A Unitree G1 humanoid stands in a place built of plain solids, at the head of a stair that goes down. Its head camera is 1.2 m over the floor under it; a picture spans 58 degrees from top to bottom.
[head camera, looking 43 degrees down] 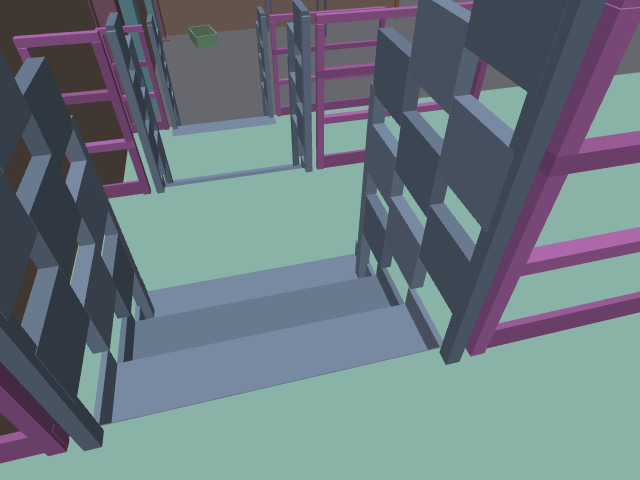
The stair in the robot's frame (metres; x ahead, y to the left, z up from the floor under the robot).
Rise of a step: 0.15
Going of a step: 0.30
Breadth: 1.12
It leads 14 degrees to the left of straight ahead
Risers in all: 4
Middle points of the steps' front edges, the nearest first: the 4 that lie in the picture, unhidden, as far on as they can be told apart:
0.66 0.11 0.00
0.95 0.19 -0.15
1.24 0.26 -0.30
1.53 0.33 -0.45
